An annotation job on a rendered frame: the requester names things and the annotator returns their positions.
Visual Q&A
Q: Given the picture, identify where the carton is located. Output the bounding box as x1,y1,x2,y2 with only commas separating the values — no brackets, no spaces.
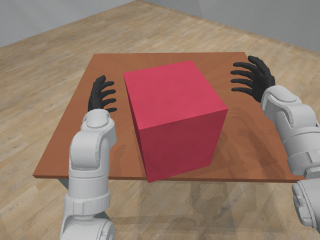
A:
123,60,228,183

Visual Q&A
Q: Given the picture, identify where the left robot hand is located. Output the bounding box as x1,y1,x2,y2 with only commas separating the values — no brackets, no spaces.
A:
88,75,117,113

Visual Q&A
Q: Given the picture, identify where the right robot upper arm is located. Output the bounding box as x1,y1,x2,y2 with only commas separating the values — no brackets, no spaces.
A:
291,178,320,234

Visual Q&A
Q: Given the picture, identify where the table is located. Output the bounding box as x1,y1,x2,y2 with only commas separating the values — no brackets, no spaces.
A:
32,52,308,220

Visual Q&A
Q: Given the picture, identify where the right robot hand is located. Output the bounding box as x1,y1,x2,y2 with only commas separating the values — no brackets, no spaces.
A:
230,55,276,103

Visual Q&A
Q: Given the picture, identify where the left robot upper arm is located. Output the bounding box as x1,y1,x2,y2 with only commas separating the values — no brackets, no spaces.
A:
61,218,115,240

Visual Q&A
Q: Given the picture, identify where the right robot forearm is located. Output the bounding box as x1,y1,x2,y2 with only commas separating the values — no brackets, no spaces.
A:
260,85,320,179

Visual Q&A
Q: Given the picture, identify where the left robot forearm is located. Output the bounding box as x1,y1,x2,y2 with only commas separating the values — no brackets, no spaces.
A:
59,109,117,240

